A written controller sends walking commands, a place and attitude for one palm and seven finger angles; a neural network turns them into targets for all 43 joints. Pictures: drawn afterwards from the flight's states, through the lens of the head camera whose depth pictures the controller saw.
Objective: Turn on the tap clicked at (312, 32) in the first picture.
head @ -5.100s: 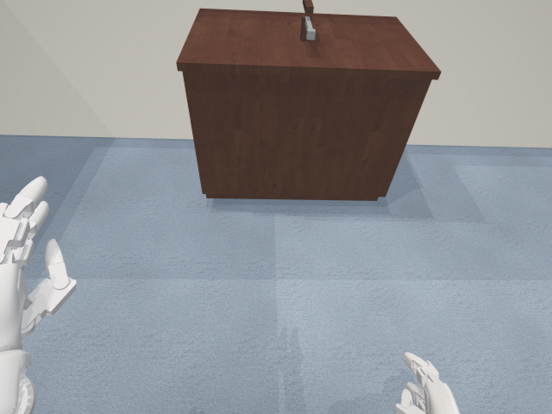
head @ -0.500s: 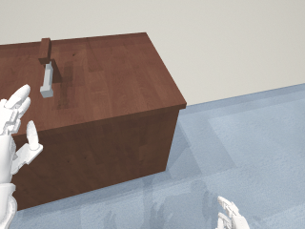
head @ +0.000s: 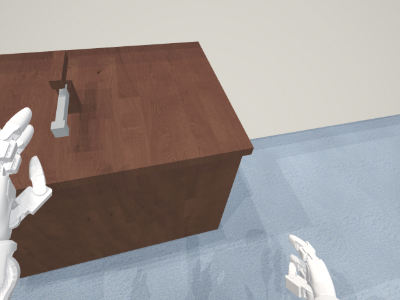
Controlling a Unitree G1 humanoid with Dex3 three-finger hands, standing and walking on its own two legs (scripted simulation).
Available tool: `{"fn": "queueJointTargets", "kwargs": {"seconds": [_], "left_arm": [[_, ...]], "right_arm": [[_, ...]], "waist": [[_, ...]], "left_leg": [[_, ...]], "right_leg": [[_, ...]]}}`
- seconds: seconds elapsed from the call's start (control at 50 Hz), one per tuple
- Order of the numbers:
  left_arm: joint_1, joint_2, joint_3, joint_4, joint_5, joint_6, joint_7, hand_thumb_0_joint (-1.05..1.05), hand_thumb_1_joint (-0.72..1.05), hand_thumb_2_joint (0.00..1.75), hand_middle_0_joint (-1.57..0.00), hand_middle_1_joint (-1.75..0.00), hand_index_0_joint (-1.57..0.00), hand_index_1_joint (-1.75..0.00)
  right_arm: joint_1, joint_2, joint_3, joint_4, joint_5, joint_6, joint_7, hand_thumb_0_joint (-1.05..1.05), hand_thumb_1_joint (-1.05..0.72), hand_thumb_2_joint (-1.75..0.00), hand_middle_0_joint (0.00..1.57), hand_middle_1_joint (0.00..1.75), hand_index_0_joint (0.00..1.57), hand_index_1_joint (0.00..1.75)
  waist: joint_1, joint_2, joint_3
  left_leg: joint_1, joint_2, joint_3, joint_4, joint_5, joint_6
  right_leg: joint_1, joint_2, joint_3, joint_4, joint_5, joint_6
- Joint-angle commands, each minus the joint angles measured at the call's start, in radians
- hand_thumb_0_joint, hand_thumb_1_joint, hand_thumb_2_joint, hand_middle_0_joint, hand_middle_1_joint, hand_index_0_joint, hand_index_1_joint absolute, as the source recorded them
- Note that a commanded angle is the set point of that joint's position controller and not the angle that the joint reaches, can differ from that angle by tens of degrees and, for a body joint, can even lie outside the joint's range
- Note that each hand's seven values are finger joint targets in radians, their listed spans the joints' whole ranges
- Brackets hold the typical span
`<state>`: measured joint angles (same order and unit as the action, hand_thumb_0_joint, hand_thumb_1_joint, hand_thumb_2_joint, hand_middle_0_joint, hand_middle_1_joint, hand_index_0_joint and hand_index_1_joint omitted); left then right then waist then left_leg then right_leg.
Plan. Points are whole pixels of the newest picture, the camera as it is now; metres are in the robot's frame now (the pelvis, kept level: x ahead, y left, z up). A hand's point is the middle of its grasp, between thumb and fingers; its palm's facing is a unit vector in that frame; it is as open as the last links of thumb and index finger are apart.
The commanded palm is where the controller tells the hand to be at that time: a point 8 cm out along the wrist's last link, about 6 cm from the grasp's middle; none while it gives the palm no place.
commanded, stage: come to a stop and stand still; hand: left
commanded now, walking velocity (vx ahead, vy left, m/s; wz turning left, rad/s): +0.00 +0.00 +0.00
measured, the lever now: (60, 128) +0.44 +0.36 +0.05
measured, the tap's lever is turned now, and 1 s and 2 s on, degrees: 0 0 0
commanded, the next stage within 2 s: look again from close up in 0.28 s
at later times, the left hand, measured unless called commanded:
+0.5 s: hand (45, 194) +0.22 +0.25 +0.15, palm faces +0.39 -0.85 -0.35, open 7.4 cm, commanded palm +0.16 +0.28 +0.17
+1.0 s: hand (50, 198) +0.22 +0.24 +0.15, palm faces +0.39 -0.85 -0.36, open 7.4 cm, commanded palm +0.16 +0.28 +0.17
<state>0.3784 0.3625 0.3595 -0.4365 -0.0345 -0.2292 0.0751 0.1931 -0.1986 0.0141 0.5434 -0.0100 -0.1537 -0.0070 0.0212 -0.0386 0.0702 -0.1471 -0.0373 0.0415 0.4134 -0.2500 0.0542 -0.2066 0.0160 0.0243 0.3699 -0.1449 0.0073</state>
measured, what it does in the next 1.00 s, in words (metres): stands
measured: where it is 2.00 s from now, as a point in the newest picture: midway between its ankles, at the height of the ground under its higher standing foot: outside the picture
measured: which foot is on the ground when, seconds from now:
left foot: down 0.00-1.00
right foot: down 0.00-1.00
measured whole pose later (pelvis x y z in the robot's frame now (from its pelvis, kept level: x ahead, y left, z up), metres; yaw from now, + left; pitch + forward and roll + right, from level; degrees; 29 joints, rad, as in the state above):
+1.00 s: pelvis +0.01 -0.01 +0.00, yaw +1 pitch -1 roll -1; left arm 0.44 0.34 0.33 -0.41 -0.05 -0.20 0.10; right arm 0.24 -0.21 0.00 0.58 -0.01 -0.09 -0.04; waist 0.01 0.00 0.02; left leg -0.16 -0.03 0.02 0.45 -0.28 0.05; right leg -0.21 0.02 0.00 0.40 -0.18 0.00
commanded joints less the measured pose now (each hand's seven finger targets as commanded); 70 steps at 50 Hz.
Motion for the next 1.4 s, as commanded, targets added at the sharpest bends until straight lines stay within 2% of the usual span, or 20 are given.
{"fn": "queueJointTargets", "kwargs": {"seconds": [0.0,0.18,0.24,0.28,0.46,0.6,0.78,0.94,1.06,1.1,1.14,1.18,1.22,1.24,1.26,1.28,1.3,1.32,1.34,1.38], "left_arm": [[0.003,0.149,0.107,-0.207,-0.018,-0.058,0.024,0.0,0.9,0.9,-0.2,-0.3,-0.2,-0.3],[-0.052,0.171,0.105,-0.235,-0.018,-0.043,0.036,0.0,0.9,0.9,-0.2,-0.3,-0.2,-0.3],[-0.033,0.152,0.095,-0.205,-0.019,-0.038,0.039,0.0,0.9,0.9,-0.2,-0.3,-0.2,-0.3],[-0.046,0.159,0.097,-0.216,-0.02,-0.038,0.038,0.0,0.9,0.9,-0.2,-0.3,-0.2,-0.3],[-0.054,0.14,0.077,-0.18,-0.018,-0.031,0.04,0.0,0.9,0.9,-0.2,-0.3,-0.2,-0.3],[-0.064,0.147,0.078,-0.196,-0.014,-0.034,0.042,0.0,0.9,0.9,-0.2,-0.3,-0.2,-0.3],[-0.047,0.149,0.083,-0.18,-0.014,-0.032,0.042,0.0,0.9,0.9,-0.2,-0.3,-0.2,-0.3],[-0.035,0.156,0.08,-0.193,-0.013,-0.042,0.051,0.0,0.9,0.9,-0.2,-0.3,-0.2,-0.3],[-0.047,0.16,0.089,-0.184,-0.015,-0.055,0.055,0.0,0.9,0.9,-0.2,-0.3,-0.2,-0.3],[-0.075,0.161,0.086,-0.216,-0.014,-0.06,0.055,0.0,0.9,0.9,-0.2,-0.3,-0.2,-0.3],[-0.051,0.164,0.094,-0.207,-0.015,-0.061,0.056,0.0,0.9,0.9,-0.2,-0.3,-0.2,-0.3],[-0.047,0.182,0.111,-0.227,-0.019,-0.063,0.056,0.0,0.9,0.9,-0.2,-0.3,-0.2,-0.3],[-0.016,0.181,0.117,-0.235,-0.02,-0.067,0.056,0.0,0.9,0.9,-0.2,-0.3,-0.2,-0.3],[0.007,0.191,0.13,-0.234,-0.022,-0.068,0.058,0.0,0.9,0.9,-0.2,-0.3,-0.2,-0.3],[0.015,0.197,0.139,-0.244,-0.026,-0.075,0.06,0.0,0.9,0.9,-0.2,-0.3,-0.2,-0.3],[0.036,0.212,0.164,-0.23,-0.028,-0.084,0.063,0.0,0.9,0.9,-0.2,-0.3,-0.2,-0.3],[0.038,0.203,0.162,-0.245,-0.027,-0.095,0.064,0.0,0.9,0.9,-0.2,-0.3,-0.2,-0.3],[0.038,0.198,0.162,-0.255,-0.026,-0.098,0.064,0.0,0.9,0.9,-0.2,-0.3,-0.2,-0.3],[0.036,0.182,0.152,-0.259,-0.016,-0.094,0.066,0.0,0.9,0.9,-0.2,-0.3,-0.2,-0.3],[-0.015,0.18,0.144,-0.302,-0.017,-0.079,0.064,0.0,0.9,0.9,-0.2,-0.3,-0.2,-0.3]], "right_arm": [[-0.055,-0.118,-0.046,-0.147,0.011,-0.025,-0.012,0.0,-0.9,-0.9,0.2,0.3,0.2,0.3],[-0.074,-0.12,-0.046,-0.146,0.01,0.001,-0.03,0.0,-0.9,-0.9,0.2,0.3,0.2,0.3],[-0.072,-0.118,-0.045,-0.145,0.01,0.008,-0.032,0.0,-0.9,-0.9,0.2,0.3,0.2,0.3],[-0.079,-0.119,-0.046,-0.143,0.009,0.009,-0.034,0.0,-0.9,-0.9,0.2,0.3,0.2,0.3],[-0.07,-0.121,-0.043,-0.143,0.01,0.018,-0.038,0.0,-0.9,-0.9,0.2,0.3,0.2,0.3],[-0.07,-0.121,-0.045,-0.144,0.01,0.015,-0.04,0.0,-0.9,-0.9,0.2,0.3,0.2,0.3],[-0.066,-0.123,-0.049,-0.139,0.012,0.013,-0.039,0.0,-0.9,-0.9,0.2,0.3,0.2,0.3],[-0.066,-0.138,-0.063,-0.127,0.002,0.005,-0.039,0.0,-0.9,-0.9,0.2,0.3,0.2,0.3],[-0.064,-0.145,-0.065,-0.117,0.005,0.002,-0.038,0.0,-0.9,-0.9,0.2,0.3,0.2,0.3],[-0.064,-0.149,-0.064,-0.113,0.007,0.003,-0.037,0.0,-0.9,-0.9,0.2,0.3,0.2,0.3],[-0.062,-0.147,-0.066,-0.121,0.012,0.009,-0.035,0.0,-0.9,-0.9,0.2,0.3,0.2,0.3],[-0.067,-0.141,-0.066,-0.124,0.016,0.01,-0.03,0.0,-0.9,-0.9,0.2,0.3,0.2,0.3],[-0.061,-0.138,-0.071,-0.127,0.02,0.016,-0.023,0.0,-0.9,-0.9,0.2,0.3,0.2,0.3],[-0.063,-0.136,-0.074,-0.13,0.022,0.021,-0.018,0.0,-0.9,-0.9,0.2,0.3,0.2,0.3],[-0.065,-0.136,-0.083,-0.133,0.025,0.022,-0.013,0.0,-0.9,-0.9,0.2,0.3,0.2,0.3],[-0.073,-0.136,-0.086,-0.129,0.026,0.027,-0.008,0.0,-0.9,-0.9,0.2,0.3,0.2,0.3],[-0.09,-0.13,-0.078,-0.132,0.026,0.032,0.001,0.0,-0.9,-0.9,0.2,0.3,0.2,0.3],[-0.082,-0.125,-0.071,-0.126,0.025,0.043,0.007,0.0,-0.9,-0.9,0.2,0.3,0.2,0.3],[-0.071,-0.116,-0.062,-0.118,0.021,0.053,0.007,0.0,-0.9,-0.9,0.2,0.3,0.2,0.3],[-0.055,-0.101,-0.058,-0.096,0.023,0.061,-0.007,0.0,-0.9,-0.9,0.2,0.3,0.2,0.3]], "waist": [[0.005,0.095,-0.225],[0.004,0.114,-0.211],[0.006,0.08,-0.207],[0.003,0.113,-0.194],[0.005,0.082,-0.156],[0.004,0.111,-0.152],[0.004,0.087,-0.151],[-0.01,0.062,-0.133],[-0.016,0.061,-0.124],[-0.024,0.137,-0.134],[-0.017,0.15,-0.149],[-0.019,0.135,-0.164],[-0.013,0.068,-0.191],[-0.005,0.003,-0.214],[0.001,-0.081,-0.223],[0.006,-0.123,-0.208],[0.024,-0.109,-0.164],[0.024,-0.087,-0.119],[0.003,-0.065,-0.102],[-0.048,0.074,-0.158]], "left_leg": [[-0.014,0.067,-0.043,-0.047,0.42,-0.105],[-0.01,0.065,-0.038,-0.063,0.352,-0.099],[-0.036,0.064,-0.042,-0.07,0.302,-0.091],[-0.033,0.058,-0.042,-0.079,0.286,-0.094],[-0.092,0.057,-0.05,-0.124,0.138,-0.074],[-0.102,0.056,-0.048,-0.139,0.108,-0.074],[-0.113,0.05,-0.045,-0.135,0.102,-0.073],[-0.165,0.044,-0.07,-0.061,-0.135,-0.024],[-0.143,0.073,-0.097,0.007,-0.053,-0.013],[-0.1,0.099,-0.112,0.015,0.057,-0.02],[-0.088,0.127,-0.135,0.032,0.181,-0.014],[-0.076,0.117,-0.106,0.088,0.323,-0.028],[-0.128,0.094,-0.066,0.194,0.394,-0.042],[-0.188,0.06,-0.031,0.301,0.374,-0.053],[-0.272,0.013,0.002,0.434,0.285,-0.065],[-0.397,-0.013,0.004,0.55,0.049,-0.068],[-0.489,0.026,-0.079,0.604,-0.256,-0.048],[-0.478,0.101,-0.188,0.569,-0.359,-0.025],[-0.39,0.122,-0.175,0.461,-0.317,-0.017],[-0.019,0.038,-0.023,0.132,-0.01,-0.042]], "right_leg": [[0.191,-0.014,-0.003,0.029,0.361,-0.022],[0.176,-0.01,0.002,0.02,0.322,-0.019],[0.198,-0.015,0.002,0.007,0.299,-0.019],[0.181,-0.013,0.007,0.0,0.282,-0.021],[0.187,-0.007,0.007,-0.034,0.168,-0.012],[0.191,-0.001,0.003,-0.035,0.149,-0.01],[0.195,-0.001,0.007,-0.045,0.155,-0.009],[0.115,-0.043,0.065,-0.025,-0.157,-0.043],[0.052,-0.051,0.081,0.092,-0.074,-0.07],[0.026,-0.036,0.047,0.196,0.041,-0.069],[0.026,-0.026,0.003,0.268,0.101,-0.055],[0.04,-0.036,0.005,0.279,0.15,-0.061],[0.125,-0.068,0.045,0.254,0.245,-0.086],[0.193,-0.115,0.114,0.23,0.322,-0.119],[0.25,-0.193,0.234,0.189,0.383,-0.178],[0.315,-0.287,0.371,0.143,0.454,-0.243],[0.302,-0.369,0.458,0.106,0.445,-0.279],[0.21,-0.393,0.448,0.109,0.355,-0.252],[0.103,-0.344,0.368,0.131,0.274,-0.214],[-0.112,-0.166,0.133,0.259,0.095,-0.113]]}}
